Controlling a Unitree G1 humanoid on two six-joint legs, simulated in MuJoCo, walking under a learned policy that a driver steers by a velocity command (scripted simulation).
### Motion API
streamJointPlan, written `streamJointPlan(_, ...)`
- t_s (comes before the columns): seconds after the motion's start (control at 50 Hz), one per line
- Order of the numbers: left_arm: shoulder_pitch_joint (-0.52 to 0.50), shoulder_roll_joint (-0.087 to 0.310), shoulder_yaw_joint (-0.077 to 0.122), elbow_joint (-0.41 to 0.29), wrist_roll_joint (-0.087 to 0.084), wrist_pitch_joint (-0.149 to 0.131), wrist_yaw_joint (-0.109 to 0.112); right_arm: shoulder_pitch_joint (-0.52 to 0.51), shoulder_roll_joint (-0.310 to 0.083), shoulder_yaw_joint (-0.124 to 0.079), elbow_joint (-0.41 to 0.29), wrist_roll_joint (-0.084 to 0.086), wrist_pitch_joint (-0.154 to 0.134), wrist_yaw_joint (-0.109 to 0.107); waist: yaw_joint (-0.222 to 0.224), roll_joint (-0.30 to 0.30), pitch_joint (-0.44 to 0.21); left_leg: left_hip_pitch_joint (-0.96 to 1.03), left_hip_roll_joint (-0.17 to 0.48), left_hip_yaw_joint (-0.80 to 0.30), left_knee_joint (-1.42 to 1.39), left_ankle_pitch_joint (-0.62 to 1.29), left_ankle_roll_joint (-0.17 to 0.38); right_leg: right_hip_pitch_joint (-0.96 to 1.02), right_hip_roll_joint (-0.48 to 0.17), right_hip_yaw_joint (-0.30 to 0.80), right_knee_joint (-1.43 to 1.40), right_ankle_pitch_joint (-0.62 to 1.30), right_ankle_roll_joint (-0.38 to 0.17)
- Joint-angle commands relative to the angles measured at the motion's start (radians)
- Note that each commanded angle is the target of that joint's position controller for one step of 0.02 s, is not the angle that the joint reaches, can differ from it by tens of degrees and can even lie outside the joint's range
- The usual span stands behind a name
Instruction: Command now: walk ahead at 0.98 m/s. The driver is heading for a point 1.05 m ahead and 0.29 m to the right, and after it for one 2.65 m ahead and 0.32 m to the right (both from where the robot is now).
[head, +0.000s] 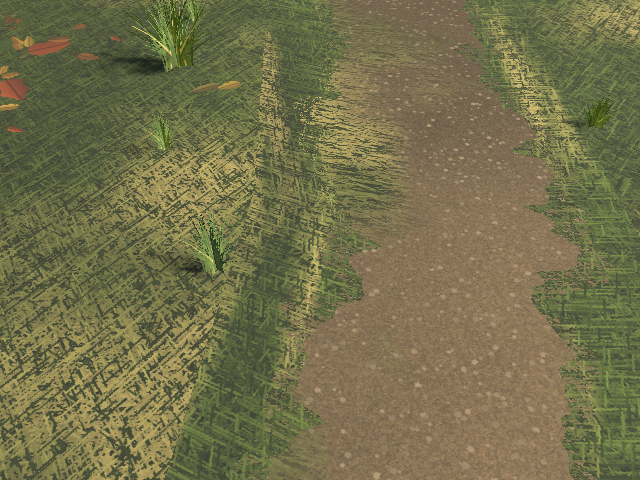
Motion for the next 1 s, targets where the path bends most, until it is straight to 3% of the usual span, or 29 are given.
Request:
streamJointPlan(0.02,-0.095,0.063,-0.001,-0.088,0.002,0.001,-0.009,-0.043,-0.073,-0.004,-0.065,0.016,-0.045,0.008,0.036,0.025,0.190,-0.182,0.245,-0.256,-0.410,0.069,0.103,-0.086,-0.057,-0.053,-0.205,0.154,0.025)
streamJointPlan(0.1,-0.252,0.030,-0.022,-0.120,-0.019,-0.013,-0.027,0.056,-0.092,-0.001,-0.034,0.042,-0.061,0.002,-0.021,0.014,0.164,-0.075,0.222,-0.129,-0.456,0.549,0.038,0.106,0.021,-0.168,-0.561,0.419,-0.002)
streamJointPlan(0.16,-0.279,0.064,-0.015,-0.123,-0.016,-0.016,-0.015,0.083,-0.142,-0.002,-0.014,0.024,-0.053,-0.009,-0.024,0.072,0.111,0.179,0.260,-0.092,-0.364,0.965,0.009,0.146,0.091,-0.203,-0.691,0.383,-0.032)
streamJointPlan(0.2,-0.190,0.112,0.004,-0.102,-0.010,-0.015,0.002,0.079,-0.187,-0.008,-0.001,0.000,-0.032,-0.030,0.039,0.141,0.011,0.310,0.300,-0.089,-0.162,1.304,-0.006,0.245,0.162,-0.206,-0.701,0.222,-0.051)
streamJointPlan(0.22,-0.040,0.150,0.022,-0.059,-0.013,-0.014,0.014,0.060,-0.210,-0.014,0.003,-0.016,-0.016,-0.041,0.114,0.166,-0.068,0.316,0.319,-0.091,0.024,1.365,-0.007,0.385,0.181,-0.180,-0.703,0.145,-0.069)
streamJointPlan(0.24,0.170,0.183,0.042,0.011,-0.016,-0.012,0.030,0.011,-0.226,-0.020,-0.004,-0.024,0.000,-0.048,0.215,0.164,-0.156,0.264,0.314,-0.073,0.279,1.305,-0.003,0.579,0.173,-0.163,-0.752,0.105,-0.089)
streamJointPlan(0.26,0.359,0.239,0.068,0.062,0.000,-0.006,0.049,-0.026,-0.196,-0.017,-0.022,-0.029,0.002,-0.046,0.283,0.136,-0.245,0.050,0.270,-0.072,0.603,1.015,0.009,0.835,0.052,-0.044,-0.685,-0.078,-0.121)
streamJointPlan(0.28,0.352,0.319,0.091,0.067,0.041,-0.010,0.054,0.102,0.013,0.027,-0.066,0.013,-0.012,-0.014,0.121,-0.209,-0.344,-0.437,0.084,-0.101,1.043,-0.066,-0.028,1.171,-0.275,0.494,-0.723,-0.271,-0.259)
streamJointPlan(0.3,0.337,0.256,0.093,0.068,0.008,-0.008,0.030,0.043,-0.095,0.011,-0.078,0.035,-0.031,-0.018,0.167,-0.123,-0.401,-0.574,0.062,-0.220,1.135,-0.129,0.004,1.168,-0.282,0.775,-0.921,-0.394,-0.280)
streamJointPlan(0.32,0.241,0.210,0.086,0.079,0.001,-0.018,0.024,-0.101,-0.114,0.008,-0.120,0.039,-0.037,-0.023,0.129,-0.057,-0.182,-0.643,0.138,-0.214,1.076,0.000,0.014,0.996,-0.238,0.586,-0.977,-0.316,-0.237)
streamJointPlan(0.36,0.187,0.107,0.063,0.104,0.005,-0.034,0.018,-0.179,-0.084,0.018,-0.136,0.012,-0.028,-0.011,0.062,0.082,-0.024,-0.565,0.194,-0.209,0.961,0.050,0.013,0.702,-0.156,0.366,-1.030,-0.140,-0.172)
streamJointPlan(0.38,0.194,0.078,0.051,0.126,0.002,-0.039,0.025,-0.155,-0.065,0.024,-0.147,-0.006,-0.011,0.002,0.014,0.049,-0.006,-0.512,0.210,-0.212,0.919,0.049,0.001,0.600,-0.130,0.313,-1.054,-0.124,-0.155)
streamJointPlan(0.42,0.227,0.057,0.040,0.163,-0.028,-0.052,0.027,-0.204,-0.027,0.035,-0.171,-0.037,0.011,0.021,-0.017,0.018,0.060,-0.528,0.253,-0.175,0.840,0.038,-0.032,0.503,-0.058,0.248,-1.115,-0.106,-0.143)
streamJointPlan(0.48,0.275,0.111,0.050,0.171,-0.039,-0.066,0.026,-0.406,-0.042,0.050,-0.272,-0.046,0.011,0.034,0.000,0.021,0.158,-0.598,0.277,-0.107,0.601,0.162,-0.097,0.406,-0.035,0.194,-1.205,0.045,-0.181)
streamJointPlan(0.54,0.283,0.152,0.063,0.159,-0.046,-0.074,0.026,-0.528,-0.036,0.069,-0.313,-0.021,-0.005,0.049,0.025,0.015,0.163,-0.381,0.225,-0.060,0.272,0.402,-0.112,0.328,0.018,0.119,-1.224,0.305,-0.142)
streamJointPlan(0.6,0.328,0.198,0.072,0.166,-0.053,-0.072,0.025,-0.587,-0.072,0.061,-0.334,-0.006,-0.002,0.035,0.059,-0.014,0.120,-0.301,0.180,-0.057,0.156,0.482,-0.095,0.496,-0.018,0.143,-1.205,0.479,-0.121)
streamJointPlan(0.64,0.341,0.222,0.077,0.171,-0.045,-0.063,0.030,-0.537,-0.123,0.042,-0.329,-0.012,-0.004,0.014,0.034,-0.035,0.037,-0.223,0.130,-0.060,0.099,0.363,-0.076,0.651,-0.021,0.141,-1.032,0.760,-0.090)
streamJointPlan(0.66,0.334,0.252,0.084,0.169,-0.035,-0.055,0.033,-0.417,-0.163,0.024,-0.296,-0.011,-0.009,0.000,-0.021,-0.056,-0.049,-0.092,0.108,-0.074,0.102,0.272,-0.064,0.673,-0.021,0.143,-0.863,0.858,-0.073)
streamJointPlan(0.68,0.300,0.276,0.092,0.160,-0.029,-0.048,0.036,-0.233,-0.197,0.005,-0.245,-0.009,-0.013,-0.016,-0.117,-0.050,-0.144,0.112,0.124,-0.084,0.095,0.217,-0.059,0.602,0.006,0.136,-0.626,0.800,-0.058)
streamJointPlan(0.7,0.268,0.226,0.084,0.137,-0.020,-0.048,0.035,-0.039,-0.259,-0.021,-0.209,-0.025,-0.013,-0.038,-0.193,-0.031,-0.253,0.352,0.263,-0.194,0.150,0.037,-0.052,0.425,0.052,0.124,-0.345,0.574,-0.056)
streamJointPlan(0.72,0.402,0.013,0.042,0.097,-0.060,-0.048,0.038,0.014,-0.328,-0.041,-0.205,-0.081,-0.015,-0.042,-0.086,0.273,-0.420,0.637,0.615,-0.651,0.092,-0.196,0.017,0.105,0.153,0.054,0.057,-0.252,-0.037)
streamJointPlan(0.74,0.365,0.089,0.045,0.062,-0.080,-0.041,0.043,-0.032,-0.297,-0.047,-0.219,-0.052,-0.003,-0.030,-0.088,0.319,-0.484,0.611,0.639,-0.958,-0.122,-0.397,0.061,-0.032,0.153,0.053,0.198,-0.254,-0.050)
streamJointPlan(0.76,0.233,0.139,0.058,0.057,-0.060,-0.029,0.046,-0.134,-0.207,-0.034,-0.221,-0.043,-0.004,-0.027,-0.078,0.198,-0.259,0.436,0.565,-0.769,-0.161,-0.425,0.032,-0.102,0.081,0.038,0.183,-0.129,-0.056)
streamJointPlan(0.78,0.178,0.142,0.060,0.051,-0.046,-0.021,0.035,-0.184,-0.142,-0.021,-0.215,-0.038,-0.008,-0.022,-0.063,0.112,-0.146,0.296,0.524,-0.603,-0.157,-0.251,0.018,-0.091,0.046,0.026,0.132,-0.063,-0.052)
streamJointPlan(0.84,0.132,0.065,0.051,0.021,-0.015,0.025,0.003,-0.143,-0.059,-0.001,-0.140,-0.024,-0.024,-0.017,0.005,0.110,-0.024,0.078,0.453,-0.313,-0.198,0.042,-0.018,-0.030,-0.016,0.021,0.079,-0.060,-0.031)
streamJointPlan(0.9,0.011,0.038,0.037,-0.061,-0.005,0.056,-0.021,-0.136,-0.049,0.000,-0.101,0.006,-0.045,-0.006,0.034,0.120,0.052,0.016,0.435,-0.124,-0.261,0.214,-0.044,-0.108,-0.050,-0.013,0.027,0.017,-0.019)
streamJointPlan(0.94,-0.046,0.043,0.030,-0.091,-0.010,0.059,-0.034,-0.166,-0.051,0.000,-0.097,0.001,-0.052,-0.006,0.055,0.110,0.073,-0.022,0.361,0.034,-0.289,0.307,-0.071,-0.087,-0.025,-0.058,-0.067,0.143,-0.022)
streamJointPlan(0.96,-0.082,0.045,0.023,-0.125,-0.013,0.058,-0.041,-0.170,-0.083,-0.004,-0.100,-0.002,-0.060,-0.006,0.069,0.127,0.101,-0.050,0.381,0.064,-0.298,0.371,-0.069,-0.066,-0.041,-0.062,-0.168,0.199,-0.028)
streamJointPlan(1.0,-0.166,0.073,0.020,-0.145,-0.010,0.056,-0.052,-0.146,-0.108,-0.008,-0.087,-0.001,-0.060,-0.013,0.056,0.062,0.149,-0.029,0.350,0.155,-0.335,0.478,-0.084,-0.008,-0.005,-0.147,-0.347,0.263,-0.051)
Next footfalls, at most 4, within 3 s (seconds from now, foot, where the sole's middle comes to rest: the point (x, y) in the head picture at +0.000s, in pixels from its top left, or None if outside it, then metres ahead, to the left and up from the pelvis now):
0.26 right None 0.46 -0.10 -0.77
0.70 left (294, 325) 0.91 0.09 -0.77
1.16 right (414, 231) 1.22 -0.25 -0.77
1.62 left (433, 139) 1.64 -0.36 -0.77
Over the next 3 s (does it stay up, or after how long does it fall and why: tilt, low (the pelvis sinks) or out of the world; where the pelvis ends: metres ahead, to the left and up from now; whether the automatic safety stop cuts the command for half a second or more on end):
stays up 2.65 -0.24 -0.03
